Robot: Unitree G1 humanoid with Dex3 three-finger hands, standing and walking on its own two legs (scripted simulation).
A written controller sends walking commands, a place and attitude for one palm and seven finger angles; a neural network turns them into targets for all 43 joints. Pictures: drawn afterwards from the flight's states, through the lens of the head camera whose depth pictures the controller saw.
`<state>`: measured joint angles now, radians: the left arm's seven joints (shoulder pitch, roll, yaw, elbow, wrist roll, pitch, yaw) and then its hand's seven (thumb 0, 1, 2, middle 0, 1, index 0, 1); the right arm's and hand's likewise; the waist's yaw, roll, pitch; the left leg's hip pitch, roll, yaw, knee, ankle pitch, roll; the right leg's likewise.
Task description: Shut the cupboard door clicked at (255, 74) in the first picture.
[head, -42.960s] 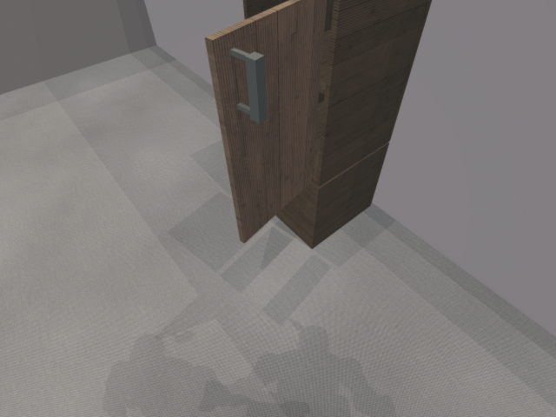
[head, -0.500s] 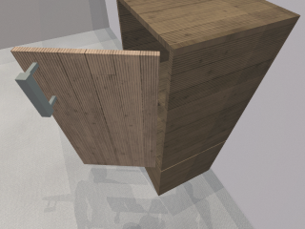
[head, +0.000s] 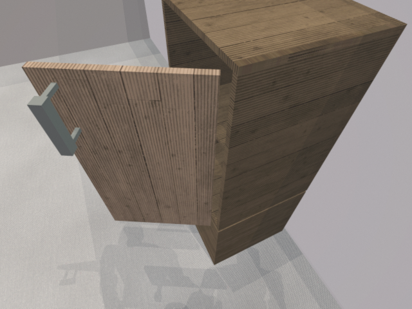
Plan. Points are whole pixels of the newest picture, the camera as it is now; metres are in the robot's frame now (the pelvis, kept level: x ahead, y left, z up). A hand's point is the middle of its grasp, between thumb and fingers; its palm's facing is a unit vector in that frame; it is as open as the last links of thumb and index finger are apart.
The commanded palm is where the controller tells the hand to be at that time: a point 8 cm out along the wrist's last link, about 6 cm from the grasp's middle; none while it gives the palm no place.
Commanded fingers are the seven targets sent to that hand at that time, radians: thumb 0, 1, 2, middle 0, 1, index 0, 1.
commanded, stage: shuffle to correct the standing spot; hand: left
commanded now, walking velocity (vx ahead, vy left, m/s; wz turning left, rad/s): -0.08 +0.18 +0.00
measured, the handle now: (60, 120) +0.40 +0.31 +0.15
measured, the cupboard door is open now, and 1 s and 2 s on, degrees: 61 61 61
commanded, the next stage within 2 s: come to a stop and stand still in 0.34 s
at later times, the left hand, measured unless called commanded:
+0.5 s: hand out of the picture -0.03 +0.28 -0.20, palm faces +0.08 -0.96 -0.26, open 7.4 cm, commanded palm none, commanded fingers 0.00 0.90 0.90 -0.20 -0.30 -0.20 -0.30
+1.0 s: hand out of the picture +0.00 +0.26 -0.18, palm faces -0.01 -0.97 -0.23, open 7.3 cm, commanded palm none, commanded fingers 0.00 0.90 0.90 -0.20 -0.30 -0.20 -0.30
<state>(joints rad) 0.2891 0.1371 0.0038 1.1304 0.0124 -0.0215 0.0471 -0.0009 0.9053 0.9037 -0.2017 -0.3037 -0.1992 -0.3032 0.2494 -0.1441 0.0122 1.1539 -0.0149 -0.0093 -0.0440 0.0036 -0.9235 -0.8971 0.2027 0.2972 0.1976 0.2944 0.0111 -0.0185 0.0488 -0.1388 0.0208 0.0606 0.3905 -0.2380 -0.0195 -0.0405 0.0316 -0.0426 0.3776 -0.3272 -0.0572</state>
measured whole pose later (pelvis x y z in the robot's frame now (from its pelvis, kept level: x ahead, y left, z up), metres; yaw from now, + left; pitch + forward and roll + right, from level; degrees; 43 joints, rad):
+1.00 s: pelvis -0.03 +0.08 -0.01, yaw +0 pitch +1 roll -1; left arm 0.29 0.14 0.01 1.03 0.02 0.00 0.04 0.00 0.93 0.90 -0.20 -0.30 -0.20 -0.30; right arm 0.31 -0.20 -0.01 1.03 -0.03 0.02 -0.01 0.00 -0.91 -0.90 0.20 0.30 0.20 0.29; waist -0.04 0.05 0.01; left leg -0.33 0.05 0.03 0.63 -0.31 -0.02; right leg -0.17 0.05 -0.06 0.55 -0.40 -0.06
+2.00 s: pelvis -0.01 +0.12 +0.00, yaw -1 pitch +0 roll +1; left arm 0.28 0.21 0.00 1.07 0.02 -0.01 0.04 0.00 0.91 0.90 -0.20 -0.30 -0.20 -0.30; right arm 0.20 -0.18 0.03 1.11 -0.01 -0.01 -0.02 0.00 -0.91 -0.90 0.20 0.30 0.20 0.29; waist 0.01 -0.04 0.03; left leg -0.20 -0.02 0.09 0.46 -0.26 0.04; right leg -0.06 -0.02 -0.01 0.43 -0.36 0.00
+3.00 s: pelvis -0.07 +0.09 -0.06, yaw +2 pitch +8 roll +1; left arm 0.48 0.23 0.17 0.13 -0.28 -0.40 -0.35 0.00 0.90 0.90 -0.42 -0.54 -0.42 -0.54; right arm 0.21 -0.27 -0.04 0.53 0.03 -0.24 -0.01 0.01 -0.91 -0.90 0.20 0.30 0.20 0.29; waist 0.00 -0.03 -0.10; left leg -0.71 0.01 0.02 0.95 -0.38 0.00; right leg -0.62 0.02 -0.07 0.98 -0.50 -0.06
